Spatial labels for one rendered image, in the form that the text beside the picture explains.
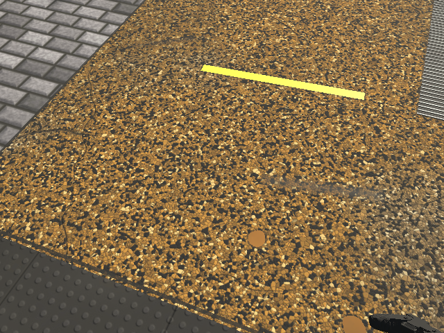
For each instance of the right robot hand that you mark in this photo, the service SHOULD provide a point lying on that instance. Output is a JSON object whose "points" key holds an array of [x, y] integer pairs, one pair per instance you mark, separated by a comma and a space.
{"points": [[395, 323]]}

